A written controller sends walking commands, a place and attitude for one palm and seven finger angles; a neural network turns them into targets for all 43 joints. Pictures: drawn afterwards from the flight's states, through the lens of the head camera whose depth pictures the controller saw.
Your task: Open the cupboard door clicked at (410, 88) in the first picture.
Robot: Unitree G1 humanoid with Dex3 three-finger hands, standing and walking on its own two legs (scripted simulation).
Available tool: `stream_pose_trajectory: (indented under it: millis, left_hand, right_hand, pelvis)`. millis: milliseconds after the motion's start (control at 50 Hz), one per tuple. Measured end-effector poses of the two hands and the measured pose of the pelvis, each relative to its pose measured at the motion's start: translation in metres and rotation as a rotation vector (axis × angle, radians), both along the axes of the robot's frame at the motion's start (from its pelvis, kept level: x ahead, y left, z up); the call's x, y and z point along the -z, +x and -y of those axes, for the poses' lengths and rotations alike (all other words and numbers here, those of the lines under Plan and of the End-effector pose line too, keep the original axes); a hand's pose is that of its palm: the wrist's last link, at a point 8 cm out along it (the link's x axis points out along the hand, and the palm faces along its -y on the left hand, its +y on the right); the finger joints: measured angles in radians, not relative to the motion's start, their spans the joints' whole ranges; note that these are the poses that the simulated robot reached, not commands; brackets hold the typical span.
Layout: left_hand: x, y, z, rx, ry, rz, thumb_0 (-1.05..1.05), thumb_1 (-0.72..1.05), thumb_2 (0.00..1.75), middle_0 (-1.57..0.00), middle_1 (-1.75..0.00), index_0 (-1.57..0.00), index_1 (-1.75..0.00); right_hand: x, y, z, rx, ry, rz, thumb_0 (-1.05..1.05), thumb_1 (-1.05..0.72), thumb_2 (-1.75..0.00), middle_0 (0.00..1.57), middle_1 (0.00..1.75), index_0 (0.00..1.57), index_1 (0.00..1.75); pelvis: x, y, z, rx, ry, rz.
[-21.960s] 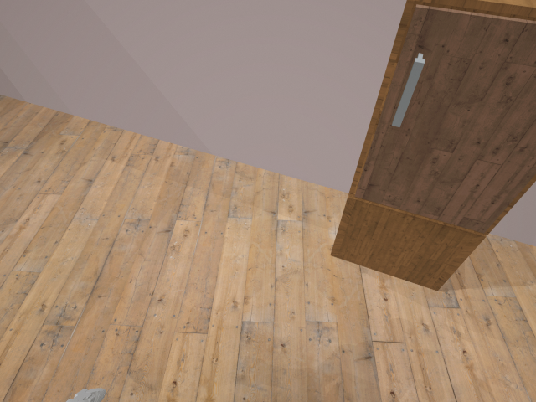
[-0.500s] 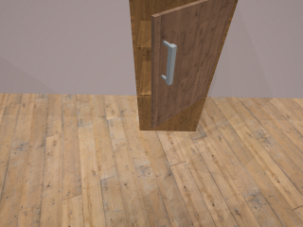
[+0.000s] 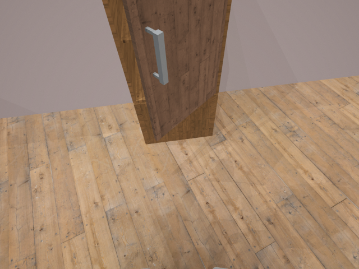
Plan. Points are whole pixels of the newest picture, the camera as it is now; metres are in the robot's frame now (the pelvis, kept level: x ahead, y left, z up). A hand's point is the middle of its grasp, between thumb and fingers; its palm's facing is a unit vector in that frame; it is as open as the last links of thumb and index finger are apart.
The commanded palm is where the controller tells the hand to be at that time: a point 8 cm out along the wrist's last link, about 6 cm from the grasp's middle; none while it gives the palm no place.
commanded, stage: walk to a spot facing it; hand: left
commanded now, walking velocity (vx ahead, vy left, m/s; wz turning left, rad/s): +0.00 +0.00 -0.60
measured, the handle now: (156, 57) +0.65 +0.12 +0.09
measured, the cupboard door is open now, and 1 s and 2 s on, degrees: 38 38 38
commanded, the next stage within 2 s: none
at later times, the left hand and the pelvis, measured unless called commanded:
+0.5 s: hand out of the picture +0.10 +0.22 -0.16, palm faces -0.20 -0.95 -0.25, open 7.4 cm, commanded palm none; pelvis +0.01 +0.03 +0.01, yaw -17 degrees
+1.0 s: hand (139, 231) +0.22 +0.14 -0.16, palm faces -0.60 -0.76 -0.24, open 7.4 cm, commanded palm none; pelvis +0.02 +0.03 +0.01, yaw -37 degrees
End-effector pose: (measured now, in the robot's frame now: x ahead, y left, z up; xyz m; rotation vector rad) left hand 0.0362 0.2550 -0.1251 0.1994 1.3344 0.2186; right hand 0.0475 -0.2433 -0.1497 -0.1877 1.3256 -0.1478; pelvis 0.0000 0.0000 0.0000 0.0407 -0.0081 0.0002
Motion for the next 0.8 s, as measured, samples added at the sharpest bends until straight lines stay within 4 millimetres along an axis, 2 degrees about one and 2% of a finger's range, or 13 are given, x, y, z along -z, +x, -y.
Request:
stream_pose_trajectory:
  millis: [60, 160, 240, 380, 480, 540, 620, 740, 800]
  left_hand:
    - [0.000, 0.004, 0.010, 0.021, 0.011, 0.008, 0.00, 0.90, 0.90, -0.20, -0.30, -0.20, -0.30]
    - [-0.009, 0.003, 0.022, 0.058, 0.011, -0.036, 0.00, 0.90, 0.90, -0.20, -0.30, -0.20, -0.30]
    - [-0.014, 0.008, 0.023, 0.103, 0.005, -0.061, 0.00, 0.90, 0.90, -0.20, -0.30, -0.20, -0.30]
    - [-0.011, 0.032, 0.009, 0.177, -0.003, -0.048, 0.00, 0.90, 0.90, -0.20, -0.30, -0.20, -0.30]
    - [0.000, 0.062, -0.011, 0.239, -0.013, -0.022, 0.00, 0.90, 0.90, -0.20, -0.30, -0.20, -0.30]
    - [0.009, 0.088, -0.020, 0.286, -0.025, 0.007, 0.00, 0.90, 0.90, -0.20, -0.30, -0.20, -0.30]
    - [0.002, 0.126, -0.018, 0.352, -0.033, 0.063, 0.00, 0.91, 0.90, -0.20, -0.30, -0.20, -0.30]
    - [-0.009, 0.175, 0.015, 0.503, -0.043, 0.122, 0.00, 0.91, 0.90, -0.20, -0.30, -0.19, -0.30]
    - [-0.005, 0.195, 0.038, 0.588, -0.031, 0.165, 0.00, 0.91, 0.90, -0.20, -0.30, -0.19, -0.30]
  right_hand:
    - [0.003, -0.001, 0.011, 0.041, 0.005, -0.013, 0.00, -0.91, -0.89, 0.20, 0.30, 0.20, 0.30]
    - [-0.015, 0.012, 0.023, 0.092, -0.006, 0.042, 0.00, -0.91, -0.90, 0.20, 0.30, 0.20, 0.30]
    - [-0.028, 0.028, 0.027, 0.133, -0.016, 0.118, 0.00, -0.91, -0.90, 0.20, 0.30, 0.19, 0.30]
    - [-0.043, 0.044, 0.022, 0.181, -0.046, 0.207, 0.00, -0.91, -0.90, 0.20, 0.30, 0.19, 0.30]
    - [-0.050, 0.039, 0.009, 0.225, -0.087, 0.252, 0.00, -0.91, -0.90, 0.20, 0.30, 0.20, 0.30]
    - [-0.047, 0.021, 0.001, 0.236, -0.123, 0.241, 0.00, -0.91, -0.90, 0.20, 0.30, 0.20, 0.30]
    - [-0.050, -0.020, -0.010, 0.269, -0.123, 0.156, 0.00, -0.91, -0.89, 0.20, 0.30, 0.20, 0.30]
    - [-0.041, -0.088, -0.014, 0.411, -0.102, 0.057, 0.00, -0.90, -0.89, 0.20, 0.30, 0.20, 0.30]
    - [-0.026, -0.121, -0.008, 0.492, -0.090, 0.024, 0.00, -0.90, -0.89, 0.20, 0.30, 0.20, 0.30]
  pelvis:
    - [0.001, -0.001, 0.008, 0.022, -0.009, -0.007]
    - [-0.012, -0.001, 0.014, 0.090, 0.001, -0.028]
    - [-0.019, 0.001, 0.013, 0.148, 0.009, -0.041]
    - [-0.020, 0.004, -0.001, 0.230, 0.001, -0.052]
    - [-0.014, 0.009, -0.021, 0.289, -0.022, -0.064]
    - [-0.007, 0.010, -0.031, 0.316, -0.044, -0.059]
    - [-0.013, 0.010, -0.033, 0.361, -0.057, -0.050]
    - [-0.013, 0.011, -0.028, 0.455, -0.076, -0.045]
    - [0.000, 0.011, -0.017, 0.495, -0.044, -0.044]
